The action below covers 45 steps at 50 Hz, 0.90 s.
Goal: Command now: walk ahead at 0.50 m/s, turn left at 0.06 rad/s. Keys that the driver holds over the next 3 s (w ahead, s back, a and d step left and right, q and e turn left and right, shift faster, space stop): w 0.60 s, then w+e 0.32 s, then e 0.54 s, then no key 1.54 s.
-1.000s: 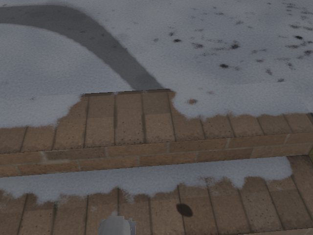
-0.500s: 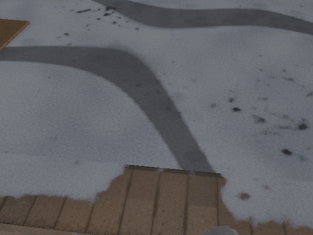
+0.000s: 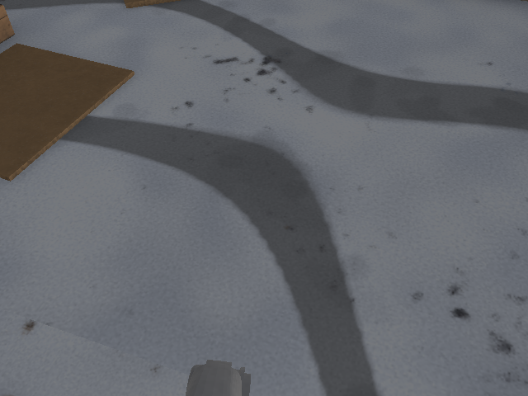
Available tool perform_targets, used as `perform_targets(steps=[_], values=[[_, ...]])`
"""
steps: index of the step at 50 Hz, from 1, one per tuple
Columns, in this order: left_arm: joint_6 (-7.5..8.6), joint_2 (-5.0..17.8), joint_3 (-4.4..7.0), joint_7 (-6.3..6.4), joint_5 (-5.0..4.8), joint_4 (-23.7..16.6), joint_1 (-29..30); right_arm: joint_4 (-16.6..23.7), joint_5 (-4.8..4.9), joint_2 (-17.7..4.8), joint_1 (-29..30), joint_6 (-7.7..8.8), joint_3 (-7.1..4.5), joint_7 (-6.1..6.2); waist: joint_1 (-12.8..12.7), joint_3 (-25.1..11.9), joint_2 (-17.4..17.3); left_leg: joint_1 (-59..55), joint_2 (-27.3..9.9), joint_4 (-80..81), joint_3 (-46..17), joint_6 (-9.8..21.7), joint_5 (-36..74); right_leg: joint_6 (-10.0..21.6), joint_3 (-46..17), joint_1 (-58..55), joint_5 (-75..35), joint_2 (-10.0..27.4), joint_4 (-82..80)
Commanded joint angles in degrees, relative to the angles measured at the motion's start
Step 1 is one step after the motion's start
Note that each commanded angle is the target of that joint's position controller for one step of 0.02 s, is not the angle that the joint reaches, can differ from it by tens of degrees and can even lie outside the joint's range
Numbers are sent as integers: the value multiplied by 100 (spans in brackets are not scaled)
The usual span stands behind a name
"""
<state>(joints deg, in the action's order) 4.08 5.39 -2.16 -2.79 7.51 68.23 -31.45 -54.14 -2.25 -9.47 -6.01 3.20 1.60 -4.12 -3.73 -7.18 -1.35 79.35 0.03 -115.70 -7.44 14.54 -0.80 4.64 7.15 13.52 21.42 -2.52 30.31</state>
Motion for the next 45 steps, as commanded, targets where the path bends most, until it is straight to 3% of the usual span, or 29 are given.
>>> perform_targets(steps=[1,2,3,4,5,7,10,12,13,14,15,16,17,18,19,21,23,24,27,28,31,33,35,39,41,42,43,44,45], values=[[116,181,-67,8,122,-6,-277,718,36,-21,972,34,162,57,111,774,316,1495,-324,265,314,99,24,790,-1545,-914,-992,1396,-1496],[131,167,-101,-7,109,22,-476,969,22,-164,1486,-2,151,56,-17,796,205,1250,-465,1087,726,-1,210,833,-1439,-830,-1047,1385,-1736],[128,170,-133,-40,118,182,-911,1171,30,-106,1886,-112,180,58,-180,848,334,1240,-588,1610,820,-157,547,891,-1572,-884,-1255,1540,-1906],[136,221,-130,-89,16,87,-1012,1326,-17,-1,2220,-231,183,-9,-212,832,616,631,-630,1962,1380,-241,510,899,-1304,-487,-1886,1545,-2196],[140,62,-201,-191,-18,154,-1097,1496,-11,215,2595,-347,240,-17,-243,865,717,59,-780,2274,1333,-320,145,878,-1270,-249,-2233,1712,-2448],[272,207,-223,-270,-266,-141,-583,1533,-123,248,2518,-474,201,-104,68,775,862,-1782,-570,3079,1603,-382,-431,887,-645,370,-3472,1623,-2577],[417,1057,-18,-260,-472,-253,-648,1592,-82,-97,2458,-385,-17,-192,384,555,1133,-2904,191,4388,2173,-533,-2108,830,-495,-980,-7404,1768,-2035],[373,1659,304,-223,-394,-322,-432,1377,6,-48,1437,-256,-72,-174,748,25,1426,-3873,280,5273,1801,-391,-1826,522,-307,-2014,-9863,1901,-993],[440,1304,336,-185,-229,-479,-612,1181,16,-338,521,-163,-150,-100,776,-1109,747,-6418,-64,5043,922,56,304,169,-543,-643,-9409,1620,198],[466,847,206,-256,-197,-619,-825,914,150,-649,-424,-149,-191,-38,954,-1954,-122,-8355,-600,6447,-1089,531,-999,97,-1007,1183,-6870,882,1358],[330,375,169,-379,-276,-646,-365,206,-116,-909,-2082,-199,-316,57,1525,-1918,-1008,-9222,-1348,8206,-3025,897,-1451,-48,-1392,2518,-1299,-72,3342],[282,489,324,-420,-513,-722,187,-40,-222,-1267,-2464,-28,-504,126,1575,-834,-809,-7901,-1496,8906,-3976,704,-2664,33,-2184,3382,-1448,-198,6214],[303,620,418,-329,-504,-717,423,-156,-198,-1091,-1884,126,-471,200,1254,-180,-293,-6718,-1400,8889,-3418,421,-3253,132,-2443,3616,-1878,-26,7191],[353,455,372,-228,-444,-926,715,-239,-109,-800,-1347,181,-431,214,881,84,-78,-6119,-1405,8825,-2909,466,-2530,244,-2298,3800,-1778,-57,7668],[360,427,308,-151,-421,-1178,1100,-308,-29,-388,-910,194,-343,190,587,-24,273,-6045,-1490,8759,-2440,346,-1554,397,-2260,4107,-1675,-36,8035],[213,305,238,-41,-460,-1360,1305,-383,-141,232,-266,201,-148,172,-39,-48,628,-5575,-1400,9083,-1470,-171,-591,614,-2118,4270,-2148,303,7487],[134,340,254,-72,-462,-1405,1601,-276,-151,123,-106,305,-227,190,-196,166,343,-5308,-1041,9460,-255,-406,-251,534,-1790,4154,-1765,555,6671],[156,449,288,-80,-377,-1429,1650,-181,-84,86,51,375,-248,221,-262,228,17,-5116,-915,9708,-10,-323,-262,413,-1566,3994,-1608,666,6499],[232,747,352,-125,-312,-1780,2570,-121,-244,-103,-513,470,-232,274,138,188,82,-5379,-648,9933,565,-213,572,110,-1170,3902,-2394,892,4882],[221,695,332,-139,-315,-1909,2865,-204,-294,-210,-912,469,-251,262,305,127,-38,-5745,-704,9931,636,-172,1081,-33,-992,3898,-2674,964,4226],[69,536,316,-144,-379,-2074,3292,-303,-105,-357,-1600,486,-287,117,502,452,-258,-6052,-892,10215,822,-127,1458,-297,-651,2967,-3020,914,2305],[-80,660,397,-125,-409,-2189,3479,-406,-43,-518,-1803,539,-341,44,522,741,-358,-6751,-1229,10386,716,-86,1524,-271,-648,2923,-2978,835,1630],[-153,718,458,-90,-436,-2351,3740,-570,-46,-548,-1992,572,-382,53,571,896,-361,-7913,-1536,10397,669,-117,1685,-147,-727,3246,-2688,829,971],[-47,796,621,22,-519,-2485,3974,-601,6,-584,-1992,453,-486,221,602,784,-254,-9182,-1743,10088,1006,-313,2464,79,-481,2621,-1667,523,24],[111,1011,757,112,-639,-2425,3681,-491,6,-684,-1872,368,-530,299,422,412,-187,-8928,-1397,9338,1503,-643,3359,368,-215,1194,-2025,73,-292],[199,1200,852,180,-646,-2253,3041,-397,-74,-585,-1984,368,-516,351,352,-203,-74,-8228,-1074,8593,1673,-927,3052,636,-475,-336,-2505,51,225],[212,1277,791,184,-657,-2076,2184,-230,-108,-125,-2665,424,-332,389,378,-1448,917,-6323,-515,7255,1634,-1389,1338,1477,-1989,-2919,-2443,889,309],[161,1432,863,276,-542,-1607,587,-122,-176,-267,-2153,419,-308,267,-408,-1563,1238,-4985,241,6221,1274,-1628,-2062,1876,-3825,-4051,-1706,1646,-830],[200,1539,939,285,-414,-1268,53,144,-102,-514,-1181,359,-455,123,-673,-713,894,-3777,237,5168,545,-1464,-2843,1500,-4083,-3975,-890,1645,-1448]])
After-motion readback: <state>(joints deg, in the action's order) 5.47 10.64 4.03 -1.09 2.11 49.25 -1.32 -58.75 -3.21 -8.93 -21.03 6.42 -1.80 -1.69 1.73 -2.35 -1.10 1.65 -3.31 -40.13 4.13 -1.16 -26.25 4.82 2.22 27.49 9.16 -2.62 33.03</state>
